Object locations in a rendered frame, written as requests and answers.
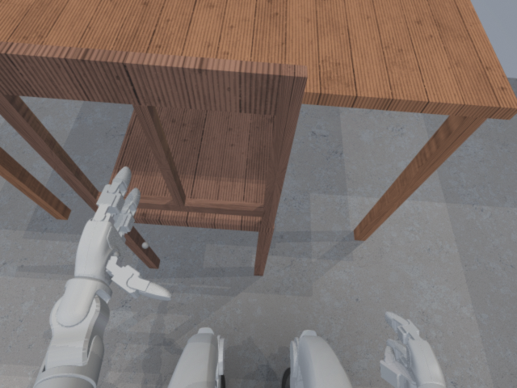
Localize left robot thigh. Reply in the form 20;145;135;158
167;333;225;388

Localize right robot hand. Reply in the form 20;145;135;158
380;311;446;388

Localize robot left forearm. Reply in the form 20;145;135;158
33;276;112;388

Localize table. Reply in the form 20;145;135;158
0;0;517;241

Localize left robot hand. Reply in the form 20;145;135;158
74;167;172;301

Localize chair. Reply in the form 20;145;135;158
0;41;308;276

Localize right robot shin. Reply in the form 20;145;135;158
290;330;317;388

